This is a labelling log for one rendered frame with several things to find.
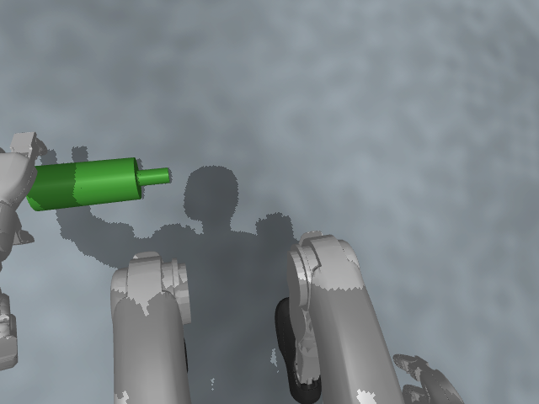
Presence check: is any bottle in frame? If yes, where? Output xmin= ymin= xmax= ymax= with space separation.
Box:
xmin=26 ymin=157 xmax=170 ymax=211

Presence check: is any left robot arm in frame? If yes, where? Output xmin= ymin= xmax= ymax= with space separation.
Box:
xmin=0 ymin=202 xmax=18 ymax=371

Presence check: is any right robot hand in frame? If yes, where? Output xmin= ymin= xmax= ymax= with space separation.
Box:
xmin=393 ymin=354 xmax=465 ymax=404

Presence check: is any right robot foot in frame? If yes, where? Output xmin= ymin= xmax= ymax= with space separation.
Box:
xmin=275 ymin=297 xmax=322 ymax=404

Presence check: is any left robot hand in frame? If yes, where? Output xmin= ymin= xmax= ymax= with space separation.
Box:
xmin=0 ymin=132 xmax=47 ymax=245

